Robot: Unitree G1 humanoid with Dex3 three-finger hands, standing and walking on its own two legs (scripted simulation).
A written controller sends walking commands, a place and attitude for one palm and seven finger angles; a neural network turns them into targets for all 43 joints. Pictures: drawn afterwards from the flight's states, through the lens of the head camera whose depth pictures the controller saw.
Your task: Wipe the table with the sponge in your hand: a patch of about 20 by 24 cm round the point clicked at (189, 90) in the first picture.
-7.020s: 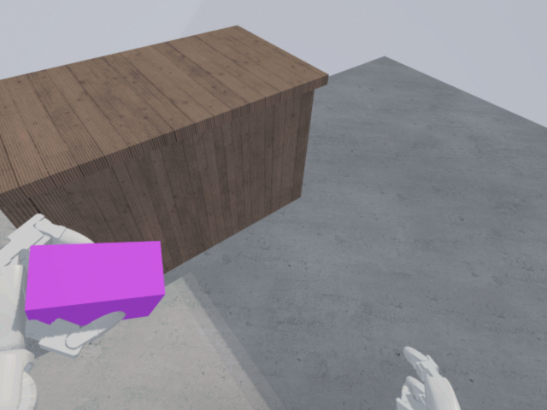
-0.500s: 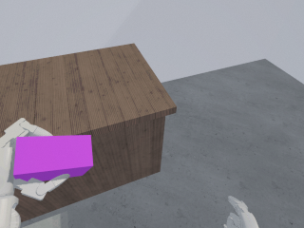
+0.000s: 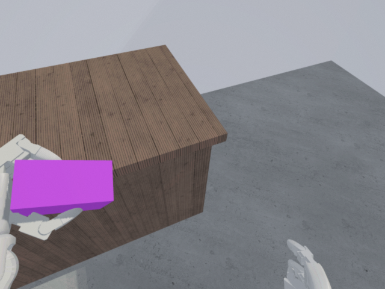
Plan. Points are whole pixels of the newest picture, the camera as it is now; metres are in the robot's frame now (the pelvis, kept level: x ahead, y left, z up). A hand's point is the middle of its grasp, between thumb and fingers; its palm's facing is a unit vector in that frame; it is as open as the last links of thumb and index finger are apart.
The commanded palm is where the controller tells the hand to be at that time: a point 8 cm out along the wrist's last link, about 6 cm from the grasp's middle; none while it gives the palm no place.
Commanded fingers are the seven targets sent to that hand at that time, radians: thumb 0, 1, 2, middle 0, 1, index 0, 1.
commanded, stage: look again from close up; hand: left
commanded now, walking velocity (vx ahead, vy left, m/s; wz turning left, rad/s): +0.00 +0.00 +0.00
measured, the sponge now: (79, 187) +0.24 +0.20 +0.14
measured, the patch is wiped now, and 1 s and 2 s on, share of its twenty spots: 0.00 0.00 0.00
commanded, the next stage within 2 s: shuffle to correct the standing spot in 0.08 s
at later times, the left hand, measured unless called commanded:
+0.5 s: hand (34, 170) +0.27 +0.29 +0.14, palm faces +0.38 -0.84 -0.40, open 10.3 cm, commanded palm +0.21 +0.31 +0.17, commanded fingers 0.00 0.10 1.30 -1.20 -1.60 -1.20 -1.60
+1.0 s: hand (24, 170) +0.26 +0.29 +0.15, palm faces +0.42 -0.81 -0.41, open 10.3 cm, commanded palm +0.20 +0.32 +0.17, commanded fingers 0.00 0.10 1.30 -1.20 -1.60 -1.20 -1.60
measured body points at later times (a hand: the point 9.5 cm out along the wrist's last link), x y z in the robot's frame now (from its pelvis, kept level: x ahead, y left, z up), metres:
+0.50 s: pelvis +0.06 +0.03 -0.01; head +0.06 +0.05 +0.44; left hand +0.24 +0.33 +0.16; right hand +0.26 -0.18 -0.07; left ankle +0.02 +0.10 -0.74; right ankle +0.03 -0.12 -0.74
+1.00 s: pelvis +0.05 +0.04 -0.02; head +0.06 +0.04 +0.43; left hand +0.23 +0.33 +0.18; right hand +0.21 -0.19 -0.10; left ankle +0.02 +0.10 -0.74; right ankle +0.06 -0.07 -0.73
